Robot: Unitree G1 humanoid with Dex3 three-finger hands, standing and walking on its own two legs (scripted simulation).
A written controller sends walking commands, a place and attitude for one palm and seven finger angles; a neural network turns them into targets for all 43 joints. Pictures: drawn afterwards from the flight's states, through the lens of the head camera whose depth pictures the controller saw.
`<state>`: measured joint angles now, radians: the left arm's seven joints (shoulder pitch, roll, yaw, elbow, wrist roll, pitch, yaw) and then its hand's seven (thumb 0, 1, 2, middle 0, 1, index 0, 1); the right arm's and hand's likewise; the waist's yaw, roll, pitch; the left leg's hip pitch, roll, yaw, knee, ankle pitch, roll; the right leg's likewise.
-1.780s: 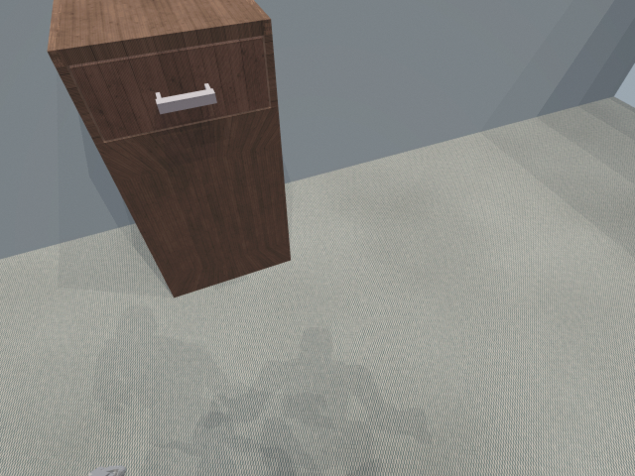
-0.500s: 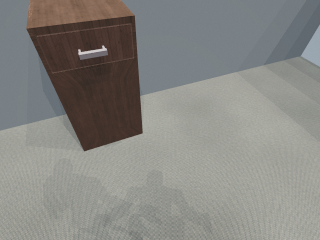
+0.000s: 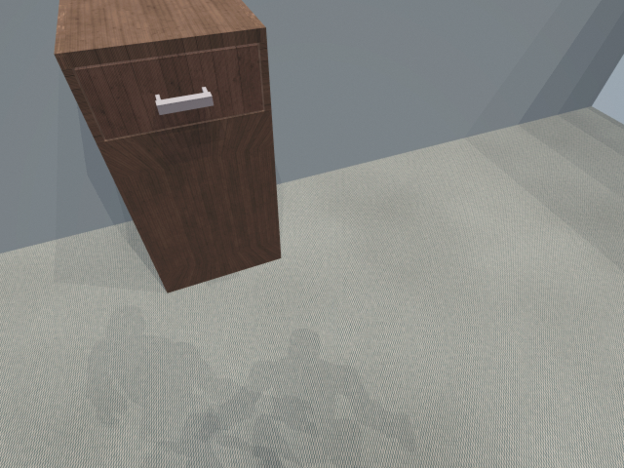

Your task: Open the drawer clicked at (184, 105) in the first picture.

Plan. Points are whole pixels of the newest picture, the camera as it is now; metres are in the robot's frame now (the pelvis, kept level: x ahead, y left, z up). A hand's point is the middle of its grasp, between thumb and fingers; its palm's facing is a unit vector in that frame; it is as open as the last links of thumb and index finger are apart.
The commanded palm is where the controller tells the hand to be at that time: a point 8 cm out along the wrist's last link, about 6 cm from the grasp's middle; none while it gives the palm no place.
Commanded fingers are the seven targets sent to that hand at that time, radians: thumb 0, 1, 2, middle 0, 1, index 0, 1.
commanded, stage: walk to a spot facing it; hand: left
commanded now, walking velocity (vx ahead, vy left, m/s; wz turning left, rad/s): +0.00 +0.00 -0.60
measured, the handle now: (183, 98) +0.91 +0.38 +0.00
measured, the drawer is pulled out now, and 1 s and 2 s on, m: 0.00 0.00 0.00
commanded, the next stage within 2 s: none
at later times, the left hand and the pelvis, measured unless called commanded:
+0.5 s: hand out of the picture +0.03 +0.14 -0.16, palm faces -0.15 -0.96 -0.22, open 7.3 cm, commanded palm none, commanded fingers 0.00 0.90 0.90 -0.20 -0.30 -0.20 -0.30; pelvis +0.02 -0.04 +0.00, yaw -14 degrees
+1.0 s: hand (226, 380) +0.30 +0.17 -0.20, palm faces -0.40 -0.90 -0.19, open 7.3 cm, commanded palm none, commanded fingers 0.00 0.90 0.90 -0.20 -0.30 -0.20 -0.30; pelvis +0.21 -0.01 -0.02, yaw -31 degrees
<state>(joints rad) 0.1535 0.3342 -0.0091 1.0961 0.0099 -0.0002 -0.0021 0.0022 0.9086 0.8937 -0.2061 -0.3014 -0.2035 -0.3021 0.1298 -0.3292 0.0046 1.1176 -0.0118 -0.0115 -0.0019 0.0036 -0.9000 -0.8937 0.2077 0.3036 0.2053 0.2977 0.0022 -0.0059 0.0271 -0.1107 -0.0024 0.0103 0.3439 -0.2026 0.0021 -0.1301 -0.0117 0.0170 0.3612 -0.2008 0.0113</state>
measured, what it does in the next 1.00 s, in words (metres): walks ahead, turning right: left foot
